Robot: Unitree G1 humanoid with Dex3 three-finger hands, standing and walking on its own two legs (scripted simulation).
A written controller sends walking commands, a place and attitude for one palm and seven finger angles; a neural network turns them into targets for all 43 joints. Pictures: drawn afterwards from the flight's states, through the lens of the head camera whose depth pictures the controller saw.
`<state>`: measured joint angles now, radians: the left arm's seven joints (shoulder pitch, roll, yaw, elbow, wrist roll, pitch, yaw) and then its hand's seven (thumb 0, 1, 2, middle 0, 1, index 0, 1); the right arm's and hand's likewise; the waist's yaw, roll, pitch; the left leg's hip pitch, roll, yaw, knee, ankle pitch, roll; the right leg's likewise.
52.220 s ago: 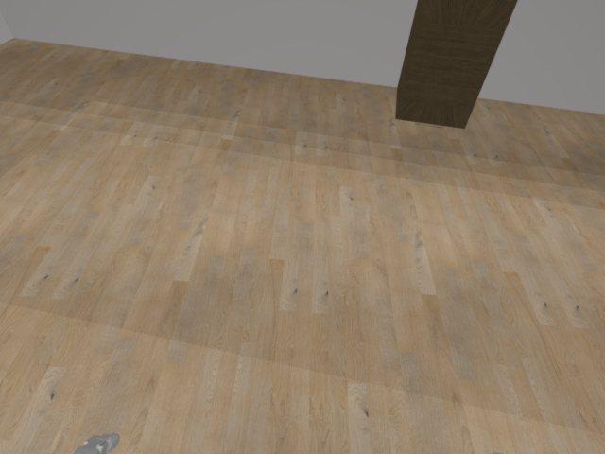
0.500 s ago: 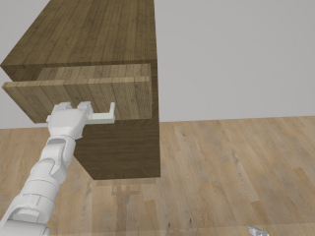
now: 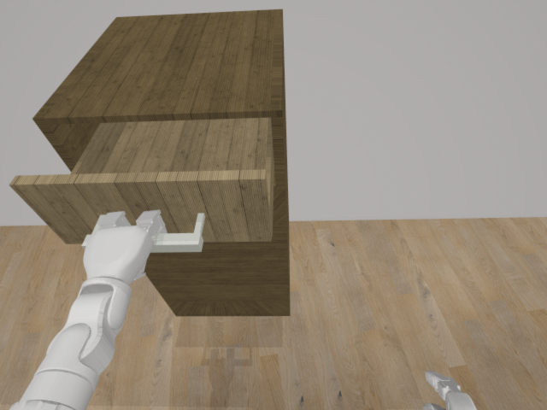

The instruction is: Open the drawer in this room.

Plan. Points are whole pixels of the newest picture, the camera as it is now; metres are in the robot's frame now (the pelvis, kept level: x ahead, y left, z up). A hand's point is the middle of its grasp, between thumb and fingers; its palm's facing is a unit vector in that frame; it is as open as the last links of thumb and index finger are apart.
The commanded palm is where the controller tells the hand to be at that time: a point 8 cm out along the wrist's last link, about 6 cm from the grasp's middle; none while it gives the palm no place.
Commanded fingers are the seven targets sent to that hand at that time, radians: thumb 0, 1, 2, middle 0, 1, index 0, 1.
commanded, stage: pull the drawer open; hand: left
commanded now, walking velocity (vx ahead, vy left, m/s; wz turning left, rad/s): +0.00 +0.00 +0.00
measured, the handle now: (147, 231) +0.37 +0.23 +0.05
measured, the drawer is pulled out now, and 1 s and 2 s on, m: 0.14 0.25 0.30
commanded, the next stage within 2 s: open the thumb to release the handle in 1.66 s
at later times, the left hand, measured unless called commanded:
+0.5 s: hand (126, 298) +0.27 +0.24 +0.03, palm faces +0.00 -0.08 -1.00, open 5.5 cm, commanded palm +0.23 +0.25 +0.08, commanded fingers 0.00 0.90 0.90 -0.40 -1.35 -0.40 -1.35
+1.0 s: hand (114, 338) +0.21 +0.24 +0.03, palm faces +0.00 -0.09 -1.00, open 5.6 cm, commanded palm +0.18 +0.24 +0.08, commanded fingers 0.00 0.90 0.90 -0.40 -1.35 -0.40 -1.35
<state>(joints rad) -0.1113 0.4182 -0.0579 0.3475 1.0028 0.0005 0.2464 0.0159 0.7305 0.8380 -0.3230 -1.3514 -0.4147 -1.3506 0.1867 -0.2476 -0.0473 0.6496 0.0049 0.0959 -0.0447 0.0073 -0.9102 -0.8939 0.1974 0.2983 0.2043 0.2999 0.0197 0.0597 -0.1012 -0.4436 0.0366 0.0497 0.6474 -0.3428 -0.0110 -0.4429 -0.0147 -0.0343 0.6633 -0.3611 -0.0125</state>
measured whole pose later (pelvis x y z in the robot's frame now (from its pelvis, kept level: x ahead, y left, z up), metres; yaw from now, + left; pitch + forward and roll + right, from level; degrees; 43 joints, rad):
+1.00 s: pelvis +0.00 +0.00 +0.00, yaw +0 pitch +5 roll +1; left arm 0.36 0.41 -0.04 -0.09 1.00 0.00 0.28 0.02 0.71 0.82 -0.33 -1.35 -0.41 -1.35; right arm 0.10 -0.22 -0.01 0.62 -0.03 0.06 -0.03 0.01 -0.91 -0.89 0.20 0.30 0.20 0.30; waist 0.07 0.06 -0.08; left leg -0.40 0.04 0.05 0.67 -0.36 -0.02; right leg -0.40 -0.01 -0.03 0.69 -0.38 -0.02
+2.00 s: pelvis +0.00 +0.00 -0.01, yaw +0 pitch +7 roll +0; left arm 0.61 0.43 0.04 -0.27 0.95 -0.01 0.36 -0.01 0.51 0.72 -0.38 -1.31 -0.39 -1.32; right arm 0.13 -0.24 -0.02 0.58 -0.04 0.09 -0.01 0.01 -0.91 -0.89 0.20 0.30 0.20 0.30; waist 0.07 0.06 -0.10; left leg -0.49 0.05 0.04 0.77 -0.41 -0.02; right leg -0.48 -0.01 -0.04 0.78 -0.43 -0.01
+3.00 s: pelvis -0.01 -0.01 +0.00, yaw +1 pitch +2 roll +0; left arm 0.46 0.45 -0.03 -0.27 0.94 0.05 0.24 0.00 -0.49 0.30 -0.32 -1.20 -0.40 -1.24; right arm 0.12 -0.24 0.01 0.61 -0.02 0.07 -0.04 0.01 -0.91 -0.89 0.20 0.30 0.20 0.30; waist 0.10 0.08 -0.06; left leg -0.36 0.03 0.02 0.66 -0.34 -0.02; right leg -0.35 -0.01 -0.06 0.68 -0.37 -0.02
